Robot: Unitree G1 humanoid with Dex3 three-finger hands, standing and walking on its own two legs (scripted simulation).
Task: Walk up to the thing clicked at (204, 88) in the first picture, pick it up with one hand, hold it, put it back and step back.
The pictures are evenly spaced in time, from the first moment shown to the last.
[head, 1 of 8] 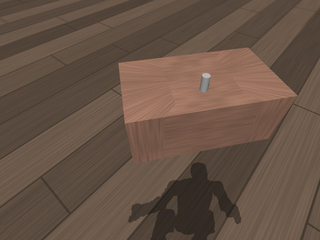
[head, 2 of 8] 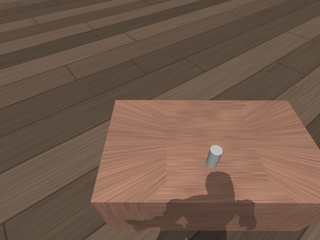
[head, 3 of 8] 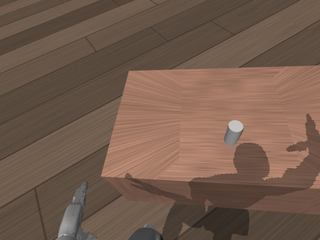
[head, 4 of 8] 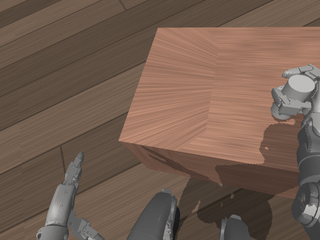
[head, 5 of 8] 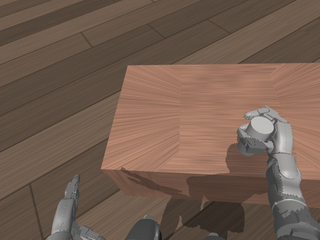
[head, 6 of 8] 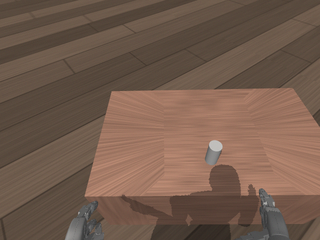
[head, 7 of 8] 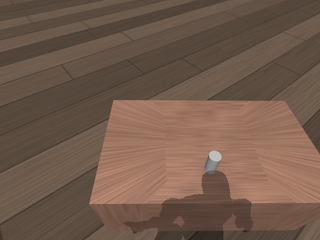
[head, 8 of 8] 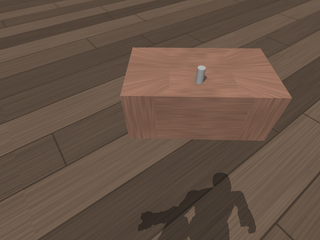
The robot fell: no
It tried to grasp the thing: yes
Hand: right
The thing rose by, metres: 0.27
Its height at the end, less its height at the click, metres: +0.00
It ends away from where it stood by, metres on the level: 0.03
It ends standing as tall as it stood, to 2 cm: yes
